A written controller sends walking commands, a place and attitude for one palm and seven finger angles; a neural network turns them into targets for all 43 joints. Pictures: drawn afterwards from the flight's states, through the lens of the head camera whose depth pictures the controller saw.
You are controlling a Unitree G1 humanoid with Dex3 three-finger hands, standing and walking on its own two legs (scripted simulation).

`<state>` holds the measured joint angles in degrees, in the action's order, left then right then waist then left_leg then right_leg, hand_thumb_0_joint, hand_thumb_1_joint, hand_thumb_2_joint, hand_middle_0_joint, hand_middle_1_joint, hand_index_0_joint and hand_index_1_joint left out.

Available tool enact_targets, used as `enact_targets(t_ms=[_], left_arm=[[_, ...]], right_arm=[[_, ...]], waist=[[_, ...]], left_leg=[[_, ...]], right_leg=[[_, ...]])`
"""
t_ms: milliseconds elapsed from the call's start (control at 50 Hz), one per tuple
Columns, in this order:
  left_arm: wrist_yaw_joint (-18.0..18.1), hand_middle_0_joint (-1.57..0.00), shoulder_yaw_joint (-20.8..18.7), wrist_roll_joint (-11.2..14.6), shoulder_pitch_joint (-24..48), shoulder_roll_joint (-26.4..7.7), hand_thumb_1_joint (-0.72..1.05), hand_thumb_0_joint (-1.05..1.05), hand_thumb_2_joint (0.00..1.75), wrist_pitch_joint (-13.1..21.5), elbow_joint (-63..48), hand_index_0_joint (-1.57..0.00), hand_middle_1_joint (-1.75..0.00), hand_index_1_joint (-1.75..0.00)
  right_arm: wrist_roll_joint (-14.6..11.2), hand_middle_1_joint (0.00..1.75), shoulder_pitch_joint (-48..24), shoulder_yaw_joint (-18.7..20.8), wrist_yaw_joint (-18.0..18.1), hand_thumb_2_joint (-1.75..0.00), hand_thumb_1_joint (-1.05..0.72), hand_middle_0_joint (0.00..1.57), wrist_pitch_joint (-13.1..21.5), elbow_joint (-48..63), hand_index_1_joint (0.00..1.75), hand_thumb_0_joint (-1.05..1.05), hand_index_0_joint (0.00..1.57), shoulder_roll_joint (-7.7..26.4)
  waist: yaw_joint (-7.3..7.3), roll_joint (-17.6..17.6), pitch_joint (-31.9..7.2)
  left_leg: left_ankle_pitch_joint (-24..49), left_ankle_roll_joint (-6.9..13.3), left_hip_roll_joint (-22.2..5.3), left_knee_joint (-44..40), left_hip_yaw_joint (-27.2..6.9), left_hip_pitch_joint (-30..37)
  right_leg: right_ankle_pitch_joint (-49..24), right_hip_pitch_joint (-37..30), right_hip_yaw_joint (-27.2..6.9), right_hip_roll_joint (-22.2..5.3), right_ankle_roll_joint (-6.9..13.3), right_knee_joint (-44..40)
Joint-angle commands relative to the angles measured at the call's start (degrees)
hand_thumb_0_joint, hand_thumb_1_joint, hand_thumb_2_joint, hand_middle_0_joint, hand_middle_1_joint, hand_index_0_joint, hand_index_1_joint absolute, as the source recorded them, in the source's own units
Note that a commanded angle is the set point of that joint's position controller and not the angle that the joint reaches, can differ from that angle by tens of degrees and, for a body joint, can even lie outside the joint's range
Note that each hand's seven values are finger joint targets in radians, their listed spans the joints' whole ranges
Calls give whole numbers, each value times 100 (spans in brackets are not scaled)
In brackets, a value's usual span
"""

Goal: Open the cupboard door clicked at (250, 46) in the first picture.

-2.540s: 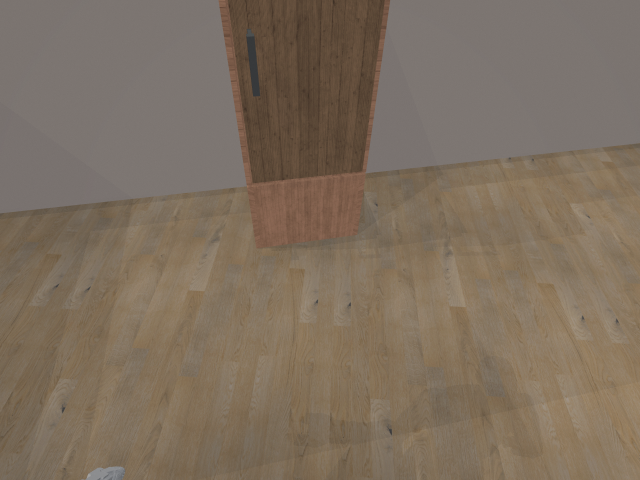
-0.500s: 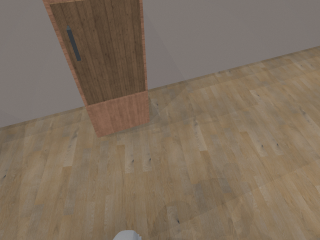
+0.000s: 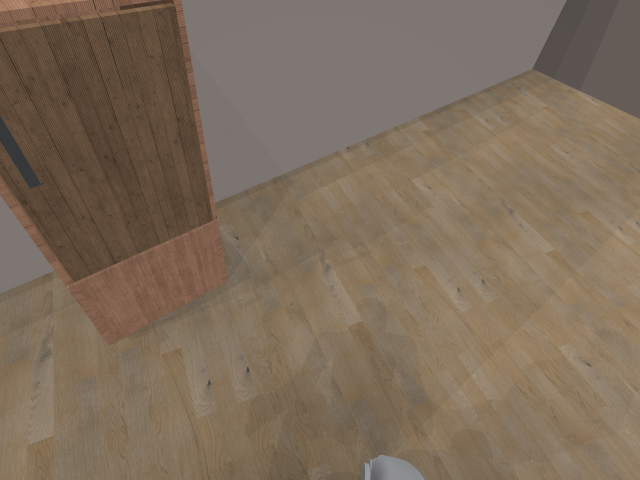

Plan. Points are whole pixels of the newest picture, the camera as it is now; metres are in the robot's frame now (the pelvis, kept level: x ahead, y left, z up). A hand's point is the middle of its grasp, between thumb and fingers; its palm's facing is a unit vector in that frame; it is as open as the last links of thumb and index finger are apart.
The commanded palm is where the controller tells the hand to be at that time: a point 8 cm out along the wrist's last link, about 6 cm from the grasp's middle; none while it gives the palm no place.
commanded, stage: walk to a spot facing it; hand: left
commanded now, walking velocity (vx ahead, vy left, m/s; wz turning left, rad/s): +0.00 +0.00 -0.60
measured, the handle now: (10, 144) +0.59 +0.61 +0.02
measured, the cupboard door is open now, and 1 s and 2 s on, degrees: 0 0 0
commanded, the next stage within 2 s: turn to face it in 0.28 s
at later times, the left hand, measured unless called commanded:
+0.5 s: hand (252, 413) +0.24 +0.12 -0.17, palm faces -0.27 -0.94 -0.22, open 7.3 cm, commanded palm none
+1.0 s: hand (188, 452) +0.18 +0.20 -0.16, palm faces +0.04 -0.96 -0.27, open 7.3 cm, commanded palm none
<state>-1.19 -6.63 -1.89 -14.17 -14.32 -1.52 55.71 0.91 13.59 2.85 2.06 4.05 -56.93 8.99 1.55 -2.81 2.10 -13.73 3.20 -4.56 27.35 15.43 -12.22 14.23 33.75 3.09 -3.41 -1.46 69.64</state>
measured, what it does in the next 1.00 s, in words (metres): steps on the spot: right foot, then left foot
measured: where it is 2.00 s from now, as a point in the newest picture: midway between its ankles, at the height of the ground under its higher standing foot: outside the picture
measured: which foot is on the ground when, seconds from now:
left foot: down 0.00-0.32, up 0.34-0.64, down 0.66-1.00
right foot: up 0.00-0.30, down 0.32-0.68, up 0.70-1.00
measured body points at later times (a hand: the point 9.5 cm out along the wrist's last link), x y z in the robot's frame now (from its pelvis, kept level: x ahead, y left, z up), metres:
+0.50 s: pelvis +0.08 -0.03 -0.01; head +0.12 -0.05 +0.44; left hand +0.26 +0.17 -0.15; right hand +0.04 -0.26 -0.17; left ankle +0.09 +0.11 -0.67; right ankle +0.09 -0.13 -0.74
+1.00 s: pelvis +0.10 -0.02 +0.00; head +0.14 -0.02 +0.45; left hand +0.18 +0.25 -0.14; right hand +0.13 -0.27 -0.15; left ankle +0.15 +0.09 -0.74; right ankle +0.07 -0.16 -0.71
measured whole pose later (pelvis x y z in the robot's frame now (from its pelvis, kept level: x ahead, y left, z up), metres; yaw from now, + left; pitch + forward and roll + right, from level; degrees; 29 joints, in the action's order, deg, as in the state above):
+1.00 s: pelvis +0.10 -0.02 +0.00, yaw +0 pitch +2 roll -2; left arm 1.1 -4.6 -0.2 -10.0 -13.3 -2.8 54.0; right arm 1.6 13.2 3.6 0.1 -2.2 -54.7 11.6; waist -1.6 1.6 3.8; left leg -9.7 0.7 1.0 27.7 -5.2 -19.5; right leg 25.1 20.1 0.6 -1.2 -3.5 44.0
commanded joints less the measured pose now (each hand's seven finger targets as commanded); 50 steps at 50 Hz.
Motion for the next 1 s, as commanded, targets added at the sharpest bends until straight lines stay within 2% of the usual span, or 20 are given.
enact_targets(t_ms=[0,140,200,240,260,280,300,320,360,400,440,540,600,620,660,680,720,760,860,980], left_arm=[[-68,-20,88,-12,-131,206,90,0,90,-95,-351,-20,-30,-30],[-48,-20,158,15,920,109,90,0,90,-121,-797,-20,-30,-30],[-36,-20,160,17,1032,91,90,0,90,-72,-908,-20,-30,-30],[-7,-20,143,14,826,-32,90,0,90,2,-906,-20,-30,-30],[11,-20,110,12,418,-157,90,0,90,71,-822,-20,-30,-30],[62,-20,23,-13,-241,-585,90,0,90,176,-666,-20,-30,-30],[158,-20,-139,31,-812,-1312,90,0,90,231,-546,-20,-30,-30],[223,-20,-141,166,-941,-1413,90,0,90,180,-476,-20,-30,-30],[284,-20,-42,146,-115,-959,90,0,90,125,-701,-20,-30,-30],[317,-20,115,102,436,-576,90,0,90,159,-777,-20,-30,-30],[332,-20,175,44,593,-449,90,0,90,199,-707,-20,-30,-30],[298,-20,280,39,399,-362,90,0,90,206,-345,-20,-30,-30],[303,-20,244,118,302,-385,90,0,90,121,-272,-20,-30,-30],[292,-20,244,131,213,-270,90,0,90,71,-293,-20,-30,-30],[280,-20,263,139,297,26,90,0,90,9,-496,-20,-30,-30],[292,-20,217,95,514,-95,90,0,90,-16,-521,-20,-30,-30],[233,-20,155,84,457,-90,90,0,90,24,-498,-20,-30,-30],[208,-20,163,102,423,-54,90,0,90,62,-482,-20,-30,-30],[226,-20,177,146,602,-41,90,0,90,35,-600,-20,-30,-30],[261,-20,157,192,-11,-186,90,0,90,61,-578,-20,-30,-30]], right_arm=[[13,30,449,95,0,-90,-90,20,37,169,30,0,20,748],[69,30,795,183,-56,-90,-90,20,-159,87,30,0,20,970],[94,30,840,220,-64,-90,-90,20,-225,97,30,0,20,1079],[77,30,833,257,-87,-90,-90,20,-264,152,30,0,20,1171],[52,30,820,264,-107,-90,-90,20,-272,209,30,0,20,1201],[-20,30,839,241,-160,-90,-90,20,-288,335,30,0,20,1124],[-40,30,685,138,-187,-90,-90,20,-306,655,30,0,20,697],[-45,30,250,142,-74,-90,-90,20,-359,786,30,0,20,766],[-17,30,34,138,-56,-90,-90,20,-431,755,30,0,20,766],[34,30,387,78,-63,-90,-90,20,-539,432,30,0,20,614],[28,30,739,37,-68,-90,-90,20,-580,194,30,0,20,499],[-31,30,499,-66,-115,-90,-90,20,-488,92,30,0,20,286],[-5,30,568,-44,-135,-90,-90,20,-480,41,30,0,20,416],[-2,30,565,-2,-152,-90,-90,20,-462,72,30,0,20,638],[84,30,603,135,-132,-90,-90,20,-445,232,30,0,20,1230],[91,30,578,176,-82,-90,-90,20,-444,232,30,0,20,1255],[77,30,233,175,-56,-90,-90,20,-420,328,30,0,20,1183],[64,30,197,195,-55,-90,-90,20,-393,396,30,0,20,1159],[60,30,346,299,-92,-90,-90,20,-465,438,30,0,20,1311],[51,30,-119,410,-173,-90,-90,20,-575,687,30,0,20,1504]], waist=[[-59,731,-9],[-409,953,207],[-440,1119,117],[-313,1060,-105],[-75,894,-412],[243,81,-927],[387,-1417,-1347],[474,-746,-1370],[137,-607,-977],[-257,-213,-747],[-430,-244,-741],[-250,-480,-353],[-265,-255,-184],[-247,388,-88],[-334,2245,200],[-418,2114,220],[-226,1393,-53],[-236,1029,-433],[-424,1092,-575],[-175,1308,-804]], left_leg=[[2159,413,-1623,-1209,-758,361],[2434,399,-1739,-816,-300,627],[2751,329,-1846,-454,-95,842],[3368,184,-1846,172,3,914],[3632,-13,-1736,952,171,784],[2733,-340,-1502,2409,348,-294],[-1880,-788,-372,4110,229,-2155],[-2436,-763,-311,4666,-909,-2337],[-1608,-750,-484,4626,-1350,-2359],[-1084,-743,-384,4240,-1351,-1806],[-925,-695,-248,3736,-1316,-1334],[-767,-573,-1,1586,-1135,-615],[210,-538,42,409,-1026,71],[652,-391,-267,16,-1540,195],[1298,488,-1595,-1209,-3760,-359],[1137,750,-1625,-1460,-3988,-597],[1334,744,-1275,-1148,-3524,-170],[1924,650,-1020,-907,-3051,320],[2071,716,-913,-779,-3260,533],[1593,470,-519,-503,-3567,-141]], right_leg=[[-266,340,-176,-283,-122,-409],[145,-179,241,-161,-62,-2005],[471,-474,361,-34,47,-2489],[523,-1015,478,159,173,-3012],[110,-1723,498,258,263,-3608],[-1371,-3278,-267,-299,569,-4158],[-4556,-4432,-2733,-2006,1394,-4354],[-5450,-4202,-2513,-2152,1758,-4323],[-3748,-3487,-2043,-1570,1482,-4548],[-3148,-2562,-1285,-1205,1223,-4801],[-2755,-2136,-887,-1033,1135,-4902],[-1420,-1962,-548,-977,1043,-5063],[-721,-1635,-299,-958,650,-4618],[-190,-1325,-114,-751,411,-4204],[1483,-835,461,146,-96,-2483],[1894,-774,50,126,-42,-1465],[1425,-406,-261,30,-46,-829],[1168,-387,-278,18,-125,-983],[1265,-603,-241,132,-224,-1788],[607,-1930,-124,379,-150,-3625]])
